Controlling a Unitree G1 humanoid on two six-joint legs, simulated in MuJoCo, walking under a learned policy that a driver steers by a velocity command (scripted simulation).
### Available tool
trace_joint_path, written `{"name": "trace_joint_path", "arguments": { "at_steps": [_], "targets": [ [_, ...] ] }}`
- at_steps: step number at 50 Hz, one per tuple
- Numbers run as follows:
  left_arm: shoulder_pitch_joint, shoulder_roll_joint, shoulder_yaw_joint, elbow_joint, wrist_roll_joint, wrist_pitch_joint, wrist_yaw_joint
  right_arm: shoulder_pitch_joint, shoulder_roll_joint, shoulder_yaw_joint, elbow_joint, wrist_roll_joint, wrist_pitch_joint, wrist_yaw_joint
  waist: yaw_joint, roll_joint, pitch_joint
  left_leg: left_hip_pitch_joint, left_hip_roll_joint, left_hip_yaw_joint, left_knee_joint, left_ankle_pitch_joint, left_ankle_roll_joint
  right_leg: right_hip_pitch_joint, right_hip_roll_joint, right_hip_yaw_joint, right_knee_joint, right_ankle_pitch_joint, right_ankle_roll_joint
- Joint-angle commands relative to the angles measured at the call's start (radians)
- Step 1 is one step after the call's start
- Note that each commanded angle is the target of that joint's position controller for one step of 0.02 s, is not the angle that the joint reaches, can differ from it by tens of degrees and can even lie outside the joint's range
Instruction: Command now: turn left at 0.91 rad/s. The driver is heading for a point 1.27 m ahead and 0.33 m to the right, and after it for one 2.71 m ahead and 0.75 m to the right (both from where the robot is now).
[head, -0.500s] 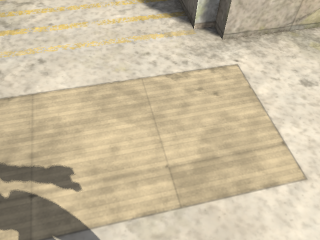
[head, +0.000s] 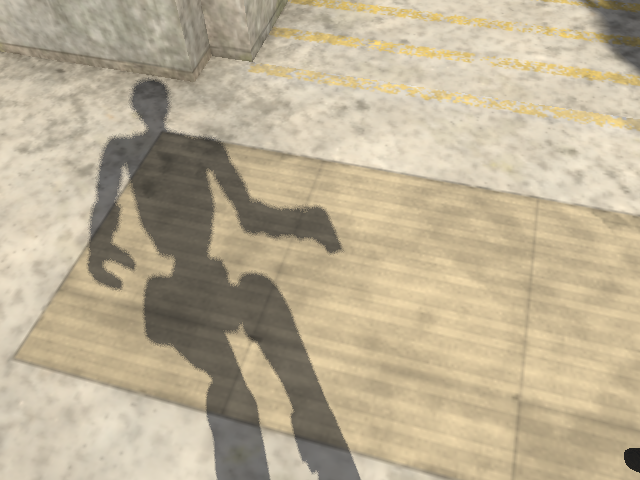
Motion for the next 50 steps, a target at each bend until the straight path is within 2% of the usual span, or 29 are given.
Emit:
{"name": "trace_joint_path", "arguments": {
  "at_steps": [1,2,4,7,9,11,13,14,15,16,17,18,20,21,26,29,32,33,34,35,36,37,39,41,43,44,46,48,50],
  "targets": [
    [-0.098,0.112,0.024,-0.125,0.02,-0.01,0.02,0.069,-0.187,-0.052,-0.055,-0.008,-0.027,0.017,-0.046,-0.227,-0.099,-0.173,0.12,0.094,0.413,-0.108,-0.05,0.149,-0.395,0.346,-0.217,0.055,-0.236],
    [-0.116,0.089,0.014,-0.134,0.005,-0.003,0.029,0.085,-0.163,-0.046,-0.028,-0.013,-0.019,0.015,-0.045,-0.166,-0.081,-0.159,0.127,0.114,0.472,-0.054,-0.064,0.131,-0.324,0.25,-0.197,0.046,-0.201],
    [-0.082,0.096,0.004,-0.13,-0.009,0.008,0.04,0.091,-0.097,-0.019,-0.024,-0.015,-0.015,0.019,-0.024,-0.126,-0.055,-0.182,0.137,0.163,0.548,-0.012,-0.083,0.135,-0.288,0.167,-0.192,0.129,-0.204],
    [0.02,0.113,0.001,-0.099,-0.004,0.016,0.027,0.012,-0.022,0.022,-0.05,-0.019,-0.031,0.01,0.033,-0.161,-0.082,-0.137,0.137,0.176,0.363,-0.055,-0.093,0.207,-0.259,0.135,-0.168,0.243,-0.232],
    [-0.012,0.085,-0.015,-0.097,-0.008,0.015,0.009,0.024,0.034,0.048,-0.036,-0.037,-0.038,0.011,0.012,-0.209,-0.119,0.037,0.182,0.211,0.104,-0.102,-0.094,0.174,-0.227,0.094,-0.153,0.232,-0.212],
    [0.022,0.13,-0.002,-0.089,-0.024,0.022,-0.007,0.019,0.009,0.037,-0.018,-0.028,-0.043,0.009,0.032,-0.274,-0.088,0.131,0.152,0.275,-0.089,-0.073,-0.104,0.143,-0.217,0.128,-0.139,0.231,-0.21],
    [0.047,0.184,0.015,-0.089,-0.048,0.026,-0.009,0.059,-0.029,0.017,0.012,-0.018,-0.046,0.002,0.009,-0.27,-0.075,0.226,0.112,0.291,-0.333,0.115,-0.078,0.135,-0.22,0.182,-0.093,0.293,-0.196],
    [0.062,0.182,0.016,-0.091,-0.058,0.021,-0.007,0.079,-0.053,0.009,0.017,-0.016,-0.048,-0.003,0.004,-0.258,-0.092,0.311,0.134,0.252,-0.401,0.175,-0.045,0.099,-0.212,0.212,-0.078,0.282,-0.165],
    [0.058,0.152,0.008,-0.101,-0.055,0.011,-0.008,0.127,-0.092,-0.002,0.02,-0.02,-0.045,-0.013,-0.012,-0.201,-0.139,0.445,0.232,0.196,-0.377,0.264,-0.009,0.007,-0.19,0.205,-0.031,0.175,-0.111],
    [0.057,0.075,-0.01,-0.127,-0.044,-0.005,-0.015,0.136,-0.172,-0.022,0.021,-0.048,-0.034,-0.025,0.006,0.037,-0.162,0.536,0.429,0.048,-0.314,0.503,0.087,-0.174,-0.087,0.069,0.14,-0.039,-0.034],
    [0.037,0.081,-0.008,-0.142,-0.051,-0.015,-0.014,0.127,-0.165,-0.028,0.038,-0.065,-0.029,-0.018,-0.017,0.235,-0.156,0.453,0.568,-0.057,-0.366,0.58,0.213,-0.262,-0.033,-0.073,0.281,-0.347,0.011],
    [0.025,0.14,0.014,-0.138,-0.048,-0.009,-0.012,0.102,-0.101,-0.009,0.014,-0.074,-0.04,-0.016,-0.037,0.178,-0.129,0.427,0.597,-0.065,-0.391,0.647,0.261,-0.295,-0.068,-0.059,0.507,-0.436,0.044],
    [0.092,0.125,0.03,-0.105,-0.049,0.032,0.002,-0.008,-0.042,0.007,0.002,-0.052,-0.06,-0.019,0.02,0.112,-0.085,0.383,0.517,0.077,-0.387,0.635,0.202,-0.328,-0.097,-0.043,0.68,-0.361,0.075],
    [0.1,0.108,0.027,-0.107,-0.045,0.051,0.005,-0.04,-0.038,0.007,0.007,-0.036,-0.067,-0.02,0.029,0.114,-0.061,0.372,0.498,0.131,-0.389,0.637,0.181,-0.346,-0.114,-0.046,0.683,-0.3,0.088],
    [0.011,0.039,-0.003,-0.196,-0.042,0.066,-0.03,-0.017,-0.067,-0.013,0.044,-0.036,-0.061,-0.026,-0.018,0.109,-0.075,0.375,0.481,0.278,-0.377,0.566,0.171,-0.257,-0.142,-0.127,0.437,-0.17,0.09],
    [0.026,0.075,0.009,-0.223,-0.041,0.073,-0.051,-0.011,-0.112,-0.031,0.064,-0.018,-0.064,-0.011,-0.017,0.12,-0.1,0.367,0.521,0.305,-0.336,0.58,0.158,-0.142,-0.118,-0.183,0.3,-0.167,0.049],
    [0.12,0.104,0.037,-0.209,-0.043,0.088,-0.044,-0.016,-0.094,-0.032,0.088,0.011,-0.077,0.008,0.039,0.08,-0.114,0.297,0.501,0.39,-0.165,0.506,0.069,0.062,-0.057,-0.22,0.076,-0.024,-0.021],
    [0.221,0.16,0.065,-0.182,-0.047,0.085,-0.025,0.04,-0.06,-0.026,0.108,0.001,-0.081,0.015,0.069,-0.046,-0.165,0.158,0.432,0.449,0.024,0.31,0.01,0.27,-0.049,-0.142,0.007,0.045,-0.081],
    [0.32,0.314,0.103,-0.182,-0.063,0.07,-0.009,-0.011,0.031,0.005,0.034,-0.048,-0.089,0.021,0.067,-0.391,-0.168,-0.23,0.276,0.475,0.402,-0.287,-0.074,0.488,-0.302,0.319,-0.038,0.084,-0.251],
    [0.366,0.307,0.086,-0.202,-0.035,0.02,-0.034,-0.105,0.005,0.007,-0.007,-0.032,-0.114,0.023,0.141,-0.343,-0.257,-0.443,0.179,0.211,0.547,-0.283,-0.061,0.521,-0.42,0.711,-0.246,-0.475,-0.41],
    [0.351,0.241,0.064,-0.193,-0.034,-0.011,-0.039,-0.187,-0.059,-0.008,-0.019,0.01,-0.139,0.031,0.154,-0.242,-0.144,-0.512,0.222,0.161,0.555,-0.197,-0.015,0.478,-0.424,0.694,-0.326,-0.745,-0.374],
    [0.297,0.206,0.046,-0.194,-0.041,-0.024,-0.034,-0.188,-0.083,-0.017,-0.014,0.016,-0.156,0.035,0.11,-0.202,-0.069,-0.499,0.235,0.163,0.5,-0.122,0.012,0.397,-0.404,0.654,-0.325,-0.739,-0.33],
    [0.191,0.17,0.024,-0.222,-0.044,-0.022,-0.015,-0.132,-0.082,-0.023,0.025,-0.022,-0.173,0.034,0.036,-0.164,-0.021,-0.357,0.261,0.16,0.349,0.011,0.01,0.236,-0.317,0.491,-0.309,-0.587,-0.27],
    [0.17,0.17,0.02,-0.236,-0.029,-0.021,0.005,-0.115,-0.067,-0.022,0.056,-0.031,-0.185,0.044,0.022,-0.163,-0.032,-0.254,0.226,0.2,0.256,0.15,-0.02,0.181,-0.248,0.384,-0.313,-0.442,-0.245],
    [0.207,0.175,0.019,-0.226,-0.031,-0.023,0.017,-0.117,-0.038,-0.013,0.072,-0.031,-0.185,0.044,0.024,-0.146,-0.031,-0.217,0.195,0.214,0.17,0.241,-0.051,0.153,-0.218,0.342,-0.307,-0.365,-0.239],
    [0.238,0.229,0.037,-0.177,0.019,-0.003,-0.012,-0.047,0.01,0.024,0.116,-0.118,-0.112,0.07,0.026,-0.209,-0.028,-0.187,0.203,0.266,0.177,0.228,-0.078,0.114,-0.146,0.278,-0.3,-0.369,-0.211],
    [0.262,0.192,0.028,-0.177,0.002,0.007,-0.038,-0.098,-0.007,0.025,0.093,-0.091,-0.069,0.074,0.049,-0.208,0.013,-0.166,0.196,0.283,0.128,0.218,-0.118,0.049,-0.132,0.304,-0.307,-0.378,-0.218],
    [0.271,0.182,0.024,-0.176,-0.003,0.005,-0.044,-0.153,-0.022,0.03,0.077,-0.068,-0.067,0.072,0.068,-0.221,0.027,-0.155,0.199,0.277,0.031,0.234,-0.139,0.06,-0.137,0.324,-0.304,-0.351,-0.224],
    [0.291,0.183,0.022,-0.163,-0.001,-0.008,-0.038,-0.184,-0.024,0.037,0.074,-0.063,-0.083,0.07,0.093,-0.225,0.019,-0.125,0.213,0.284,-0.074,0.261,-0.125,0.114,-0.163,0.326,-0.297,-0.319,-0.223]
  ]
}}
